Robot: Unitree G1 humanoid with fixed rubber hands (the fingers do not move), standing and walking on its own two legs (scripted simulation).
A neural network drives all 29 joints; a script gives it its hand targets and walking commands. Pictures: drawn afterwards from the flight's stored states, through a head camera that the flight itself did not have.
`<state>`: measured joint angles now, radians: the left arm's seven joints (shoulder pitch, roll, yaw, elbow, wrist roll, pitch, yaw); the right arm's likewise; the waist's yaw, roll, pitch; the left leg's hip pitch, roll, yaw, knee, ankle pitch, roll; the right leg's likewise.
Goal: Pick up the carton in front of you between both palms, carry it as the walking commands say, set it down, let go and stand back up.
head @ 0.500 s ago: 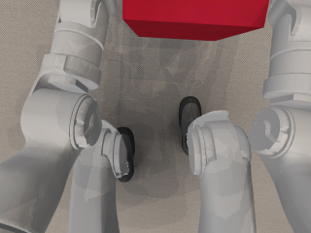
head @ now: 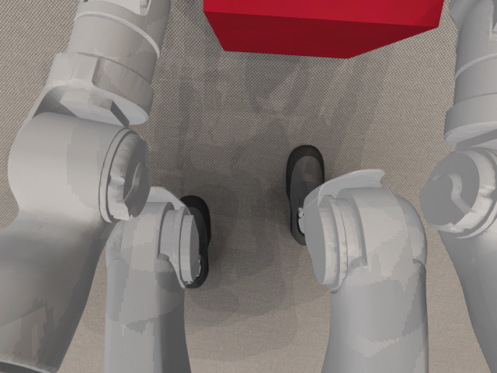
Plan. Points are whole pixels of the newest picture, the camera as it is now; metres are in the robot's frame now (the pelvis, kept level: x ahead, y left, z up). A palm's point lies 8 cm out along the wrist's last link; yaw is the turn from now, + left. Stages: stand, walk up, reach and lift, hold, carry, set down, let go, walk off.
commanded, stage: set down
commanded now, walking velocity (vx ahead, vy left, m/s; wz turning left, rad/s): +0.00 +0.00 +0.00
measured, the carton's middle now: out of the picture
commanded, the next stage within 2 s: let go in 1.96 s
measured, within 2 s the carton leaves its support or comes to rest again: rests again in 0.02 s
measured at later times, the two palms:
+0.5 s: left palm out of the picture +0.58 +0.01 -0.19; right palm out of the picture +0.51 -0.30 -0.18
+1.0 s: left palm out of the picture +0.61 +0.04 -0.18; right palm out of the picture +0.52 -0.33 -0.18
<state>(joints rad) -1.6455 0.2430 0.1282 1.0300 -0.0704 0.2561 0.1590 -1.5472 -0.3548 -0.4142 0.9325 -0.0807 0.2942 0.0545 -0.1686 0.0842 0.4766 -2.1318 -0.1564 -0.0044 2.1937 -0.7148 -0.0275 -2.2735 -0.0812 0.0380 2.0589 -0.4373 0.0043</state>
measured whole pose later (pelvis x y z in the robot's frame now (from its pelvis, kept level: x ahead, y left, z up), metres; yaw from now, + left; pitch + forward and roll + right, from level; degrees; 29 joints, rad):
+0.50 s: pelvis +0.00 +0.00 -0.01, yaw -1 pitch +34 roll +0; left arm -1.66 0.23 0.21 1.06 0.03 0.21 0.05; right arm -1.56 -0.39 -0.49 1.02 -0.10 0.23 0.15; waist -0.15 0.06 0.52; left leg -2.12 -0.15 -0.01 2.26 -0.74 -0.02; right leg -2.26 -0.07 0.03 2.11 -0.44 0.01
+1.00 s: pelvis +0.00 -0.01 -0.01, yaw -1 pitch +35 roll +0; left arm -1.69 0.41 -0.07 1.05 -0.20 0.18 0.12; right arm -1.61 -0.48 -0.37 1.17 0.12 0.09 0.00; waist -0.14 0.02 0.52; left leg -2.13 -0.14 -0.05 2.25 -0.74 -0.06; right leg -2.28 -0.07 -0.01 2.10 -0.43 -0.02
